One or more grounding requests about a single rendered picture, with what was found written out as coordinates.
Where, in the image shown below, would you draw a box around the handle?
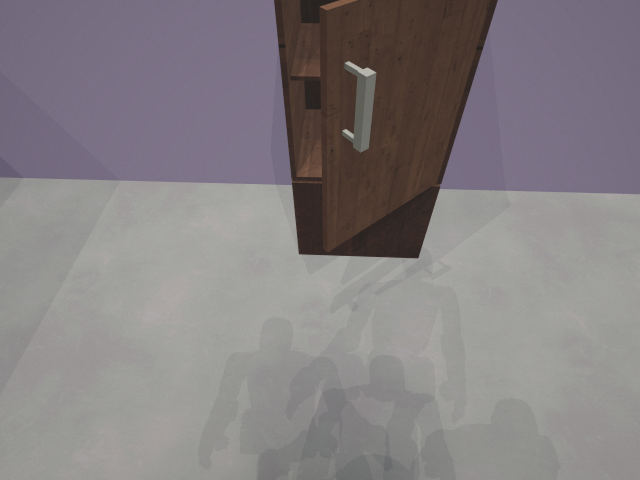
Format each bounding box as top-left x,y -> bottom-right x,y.
342,61 -> 376,153

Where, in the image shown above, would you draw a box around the cupboard door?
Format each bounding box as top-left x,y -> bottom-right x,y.
319,0 -> 491,253

